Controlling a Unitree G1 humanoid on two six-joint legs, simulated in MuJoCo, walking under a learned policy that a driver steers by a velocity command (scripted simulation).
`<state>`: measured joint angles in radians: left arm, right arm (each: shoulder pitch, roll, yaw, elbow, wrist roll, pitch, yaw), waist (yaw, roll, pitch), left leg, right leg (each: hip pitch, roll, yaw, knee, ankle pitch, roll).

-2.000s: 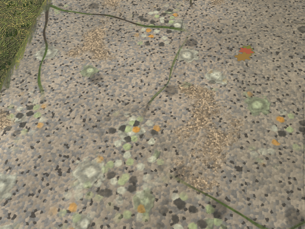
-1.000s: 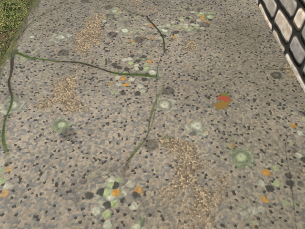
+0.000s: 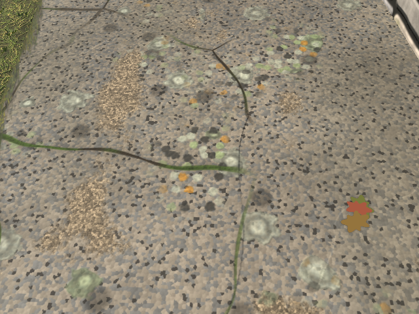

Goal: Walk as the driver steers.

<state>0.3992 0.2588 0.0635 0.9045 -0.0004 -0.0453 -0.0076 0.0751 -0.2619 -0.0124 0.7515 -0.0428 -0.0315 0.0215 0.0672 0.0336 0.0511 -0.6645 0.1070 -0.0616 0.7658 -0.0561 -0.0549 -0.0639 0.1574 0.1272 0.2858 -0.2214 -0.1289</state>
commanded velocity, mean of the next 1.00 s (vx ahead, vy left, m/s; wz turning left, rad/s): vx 0.50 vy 0.00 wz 0.12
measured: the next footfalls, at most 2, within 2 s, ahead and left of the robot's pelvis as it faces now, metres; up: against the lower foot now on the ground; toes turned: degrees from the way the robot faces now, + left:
left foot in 0.16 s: +0.28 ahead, +0.13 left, +0.00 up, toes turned -9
right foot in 0.62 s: +0.47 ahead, -0.10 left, +0.00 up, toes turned -1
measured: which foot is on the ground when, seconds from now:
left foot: up 0.00-0.14, down 0.16-0.64, up 0.66-1.00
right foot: down 0.00-0.18, up 0.20-0.60, down 0.62-1.00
